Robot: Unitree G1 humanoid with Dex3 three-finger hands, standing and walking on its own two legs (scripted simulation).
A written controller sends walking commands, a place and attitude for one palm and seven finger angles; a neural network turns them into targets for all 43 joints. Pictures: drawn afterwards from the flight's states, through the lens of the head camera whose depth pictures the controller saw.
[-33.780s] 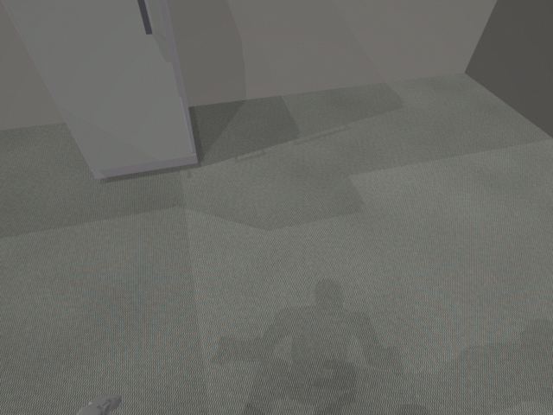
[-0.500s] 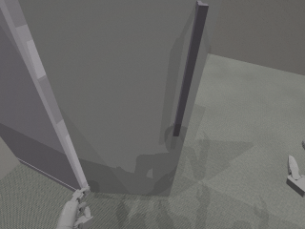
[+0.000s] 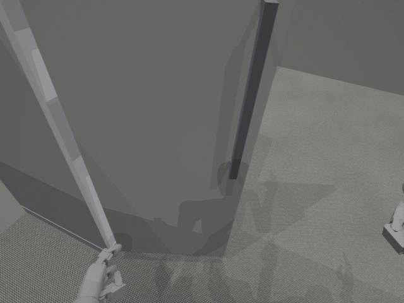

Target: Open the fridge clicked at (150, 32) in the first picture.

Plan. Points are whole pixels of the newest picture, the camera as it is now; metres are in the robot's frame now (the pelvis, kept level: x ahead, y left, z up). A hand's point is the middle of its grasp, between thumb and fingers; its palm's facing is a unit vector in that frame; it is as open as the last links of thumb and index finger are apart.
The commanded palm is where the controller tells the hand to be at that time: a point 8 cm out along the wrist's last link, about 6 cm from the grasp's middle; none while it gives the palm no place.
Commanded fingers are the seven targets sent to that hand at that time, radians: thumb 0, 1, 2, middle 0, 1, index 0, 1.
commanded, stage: step back with the hand held close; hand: right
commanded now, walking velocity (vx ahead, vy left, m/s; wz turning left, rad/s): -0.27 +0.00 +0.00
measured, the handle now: (245, 107) +0.48 -0.10 +0.18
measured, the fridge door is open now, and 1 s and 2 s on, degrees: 67 67 67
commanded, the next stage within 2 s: stop stepping back and stand still in 1.20 s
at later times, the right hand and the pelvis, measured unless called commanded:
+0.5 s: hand out of the picture +0.14 -0.29 +0.16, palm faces +0.44 +0.78 -0.45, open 7.4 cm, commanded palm +0.09 -0.32 +0.17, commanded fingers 0.00 -0.90 -0.90 0.20 0.30 0.20 0.30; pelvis -0.06 -0.02 -0.02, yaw +1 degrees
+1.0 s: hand out of the picture +0.07 -0.28 +0.17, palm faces +0.46 +0.77 -0.44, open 7.4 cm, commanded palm +0.01 -0.31 +0.17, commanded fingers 0.00 -0.90 -0.90 0.20 0.30 0.20 0.30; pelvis -0.14 -0.02 -0.01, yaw +1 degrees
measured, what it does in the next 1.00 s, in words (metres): walks backwards: left foot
